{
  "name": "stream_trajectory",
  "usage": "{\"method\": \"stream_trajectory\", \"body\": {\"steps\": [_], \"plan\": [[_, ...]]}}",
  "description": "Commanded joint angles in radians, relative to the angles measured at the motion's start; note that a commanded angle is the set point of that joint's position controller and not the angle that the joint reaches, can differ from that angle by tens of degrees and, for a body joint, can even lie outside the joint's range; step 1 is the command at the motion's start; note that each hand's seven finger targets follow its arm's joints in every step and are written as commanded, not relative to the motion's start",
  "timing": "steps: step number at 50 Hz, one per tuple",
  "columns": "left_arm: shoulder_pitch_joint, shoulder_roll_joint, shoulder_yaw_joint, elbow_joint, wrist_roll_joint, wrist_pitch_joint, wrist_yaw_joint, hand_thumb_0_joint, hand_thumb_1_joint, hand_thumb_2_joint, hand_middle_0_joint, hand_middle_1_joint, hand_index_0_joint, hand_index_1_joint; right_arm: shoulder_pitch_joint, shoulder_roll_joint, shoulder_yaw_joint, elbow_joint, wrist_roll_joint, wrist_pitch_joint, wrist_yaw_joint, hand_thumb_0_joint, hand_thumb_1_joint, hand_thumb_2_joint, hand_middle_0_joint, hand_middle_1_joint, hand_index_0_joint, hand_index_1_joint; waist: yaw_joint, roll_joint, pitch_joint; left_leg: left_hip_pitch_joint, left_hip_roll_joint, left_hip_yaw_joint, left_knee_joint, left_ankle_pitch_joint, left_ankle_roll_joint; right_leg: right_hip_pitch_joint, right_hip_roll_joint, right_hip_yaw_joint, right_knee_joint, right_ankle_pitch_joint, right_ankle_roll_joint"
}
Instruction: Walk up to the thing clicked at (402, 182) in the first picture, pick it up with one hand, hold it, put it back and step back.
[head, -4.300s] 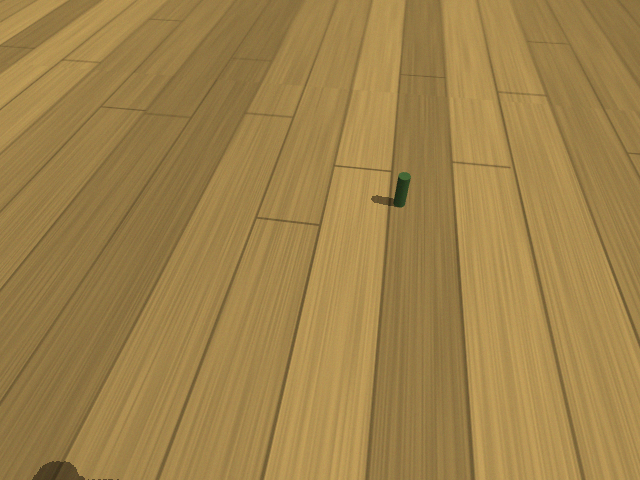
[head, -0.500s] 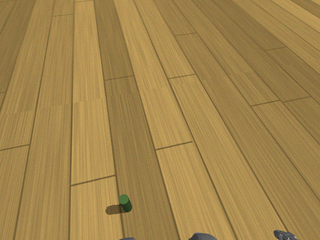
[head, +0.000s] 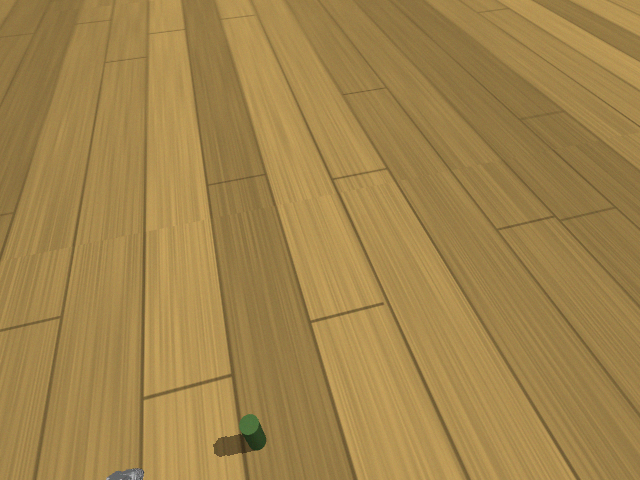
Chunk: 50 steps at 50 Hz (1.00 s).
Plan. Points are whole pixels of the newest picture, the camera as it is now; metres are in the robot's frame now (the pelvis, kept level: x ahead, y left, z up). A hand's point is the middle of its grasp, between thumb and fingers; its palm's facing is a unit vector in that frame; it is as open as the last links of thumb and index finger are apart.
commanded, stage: walk up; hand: left
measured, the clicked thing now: (253, 433) +0.38 +0.21 -0.70
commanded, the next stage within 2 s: stand in 0.74 s
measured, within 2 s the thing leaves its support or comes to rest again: neither
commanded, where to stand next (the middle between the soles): +0.07 +0.00 m, yaw +0 degrees
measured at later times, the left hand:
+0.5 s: hand out of the picture +0.07 +0.26 -0.15, palm faces +0.01 -0.95 -0.32, open 7.4 cm
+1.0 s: hand out of the picture +0.10 +0.26 -0.15, palm faces +0.00 -0.94 -0.34, open 7.4 cm
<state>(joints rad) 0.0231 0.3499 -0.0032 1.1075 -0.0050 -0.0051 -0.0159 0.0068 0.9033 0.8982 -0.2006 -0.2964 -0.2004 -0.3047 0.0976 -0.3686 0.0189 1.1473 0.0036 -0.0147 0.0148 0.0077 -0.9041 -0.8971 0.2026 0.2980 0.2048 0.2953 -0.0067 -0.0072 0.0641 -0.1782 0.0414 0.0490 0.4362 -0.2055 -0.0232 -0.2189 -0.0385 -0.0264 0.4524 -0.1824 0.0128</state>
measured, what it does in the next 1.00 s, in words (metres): stands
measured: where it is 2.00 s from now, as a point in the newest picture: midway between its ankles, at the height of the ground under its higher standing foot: outside the picture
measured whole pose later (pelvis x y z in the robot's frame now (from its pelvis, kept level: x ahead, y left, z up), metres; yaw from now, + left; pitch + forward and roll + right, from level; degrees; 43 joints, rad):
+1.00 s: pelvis +0.02 +0.01 +0.01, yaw +1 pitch -2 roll +0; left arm 0.08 0.35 0.00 1.16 0.02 -0.01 -0.01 0.01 0.90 0.90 -0.20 -0.30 -0.20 -0.30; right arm 0.08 -0.35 0.00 1.15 -0.01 0.00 0.01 0.01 -0.90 -0.90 0.20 0.30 0.20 0.30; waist 0.00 0.00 0.04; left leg -0.12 0.02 0.03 0.33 -0.18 -0.01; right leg -0.14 -0.05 -0.05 0.33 -0.15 0.03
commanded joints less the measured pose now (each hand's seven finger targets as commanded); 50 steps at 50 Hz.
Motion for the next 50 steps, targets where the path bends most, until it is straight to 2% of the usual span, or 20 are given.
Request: {"method": "stream_trajectory", "body": {"steps": [1, 4, 6, 12, 27, 35, 37, 40, 44, 45, 50], "plan": [[-0.038, 0.208, 0.046, -0.017, -0.002, -0.019, 0.009, 0.0, 0.9, 0.9, -0.2, -0.3, -0.2, -0.3, -0.069, -0.213, -0.044, -0.041, -0.005, -0.029, -0.015, 0.0, -0.9, -0.9, 0.2, 0.3, 0.2, 0.3, 0.017, 0.023, -0.098, -0.015, 0.105, -0.115, -0.151, 0.025, 0.048, 0.087, -0.096, 0.102, -0.13, 0.042, -0.04], [-0.049, 0.208, 0.046, -0.008, 0.001, -0.021, 0.007, 0.0, 0.9, 0.9, -0.2, -0.3, -0.2, -0.3, -0.07, -0.209, -0.044, -0.034, -0.007, -0.028, -0.015, 0.0, -0.9, -0.9, 0.2, 0.3, 0.2, 0.3, 0.012, 0.01, -0.093, -0.011, 0.098, -0.109, -0.159, 0.01, 0.044, 0.088, -0.101, 0.106, -0.158, 0.043, -0.033], [-0.046, 0.21, 0.045, 0.0, 0.003, -0.02, 0.007, 0.0, 0.9, 0.9, -0.2, -0.3, -0.2, -0.3, -0.073, -0.213, -0.048, -0.029, -0.008, -0.025, -0.015, 0.0, -0.9, -0.9, 0.2, 0.3, 0.2, 0.3, 0.01, 0.006, -0.084, 0.007, 0.099, -0.109, -0.167, -0.01, 0.044, 0.066, -0.102, 0.109, -0.174, 0.008, -0.034], [-0.036, 0.206, 0.048, 0.01, 0.006, -0.025, 0.007, 0.0, 0.9, 0.9, -0.2, -0.3, -0.2, -0.3, -0.073, -0.208, -0.05, -0.029, -0.007, -0.025, -0.014, 0.0, -0.9, -0.9, 0.2, 0.3, 0.2, 0.3, 0.005, 0.002, -0.106, 0.037, 0.099, -0.101, -0.16, 0.029, 0.043, 0.076, -0.104, 0.104, -0.19, 0.038, -0.03], [0.007, 0.195, 0.048, 0.026, 0.008, -0.021, 0.011, 0.0, 0.9, 0.9, -0.2, -0.3, -0.2, -0.3, -0.08, -0.2, -0.057, -0.034, -0.008, -0.018, -0.015, 0.0, -0.9, -0.9, 0.2, 0.3, 0.2, 0.3, 0.012, 0.012, -0.078, 0.023, 0.099, -0.116, -0.192, 0.017, 0.041, 0.085, -0.098, 0.085, -0.188, 0.054, -0.015], [0.014, 0.196, 0.051, 0.018, 0.011, -0.022, 0.014, 0.0, 0.9, 0.9, -0.2, -0.3, -0.2, -0.3, -0.079, -0.2, -0.06, -0.04, -0.008, -0.019, -0.016, 0.0, -0.9, -0.9, 0.2, 0.3, 0.2, 0.3, 0.012, 0.01, -0.102, 0.041, 0.103, -0.112, -0.181, 0.077, 0.044, 0.11, -0.102, 0.078, -0.182, 0.097, -0.015], [0.016, 0.207, 0.047, 0.011, 0.021, -0.026, 0.017, 0.0, 0.9, 0.9, -0.2, -0.3, -0.2, -0.3, -0.075, -0.193, -0.059, -0.049, -0.016, -0.018, -0.018, 0.0, -0.9, -0.9, 0.2, 0.3, 0.2, 0.3, 0.003, 0.013, -0.117, 0.051, 0.106, -0.112, -0.174, 0.133, 0.036, 0.121, -0.11, 0.077, -0.176, 0.127, -0.014], [0.016, 0.203, 0.046, 0.01, 0.017, -0.028, 0.019, 0.0, 0.9, 0.9, -0.2, -0.3, -0.2, -0.3, -0.076, -0.197, -0.06, -0.047, -0.015, -0.017, -0.018, 0.0, -0.9, -0.9, 0.2, 0.3, 0.2, 0.3, 0.006, 0.02, -0.11, 0.046, 0.107, -0.116, -0.173, 0.142, 0.035, 0.128, -0.111, 0.075, -0.177, 0.123, -0.015], [0.012, 0.209, 0.047, 0.006, 0.014, -0.024, 0.019, 0.0, 0.9, 0.9, -0.2, -0.3, -0.2, -0.3, -0.07, -0.19, -0.057, -0.05, -0.013, -0.016, -0.018, 0.0, -0.9, -0.9, 0.2, 0.3, 0.2, 0.3, 0.005, 0.017, -0.077, 0.016, 0.097, -0.12, -0.197, 0.057, 0.027, 0.113, -0.104, 0.069, -0.179, 0.051, -0.012], [0.014, 0.204, 0.045, 0.004, 0.015, -0.025, 0.018, 0.0, 0.9, 0.9, -0.2, -0.3, -0.2, -0.3, -0.071, -0.195, -0.057, -0.052, -0.015, -0.016, -0.017, 0.0, -0.9, -0.9, 0.2, 0.3, 0.2, 0.3, 0.008, 0.02, -0.077, 0.008, 0.099, -0.121, -0.194, 0.05, 0.03, 0.122, -0.108, 0.071, -0.182, 0.061, -0.015], [0.013, 0.21, 0.046, -0.003, 0.015, -0.026, 0.019, 0.0, 0.9, 0.9, -0.2, -0.3, -0.2, -0.3, -0.061, -0.198, -0.057, -0.054, -0.013, -0.016, -0.016, 0.0, -0.9, -0.9, 0.2, 0.3, 0.2, 0.3, 0.005, 0.012, -0.088, 0.026, 0.094, -0.118, -0.183, 0.094, 0.028, 0.125, -0.112, 0.07, -0.185, 0.081, -0.015]]}}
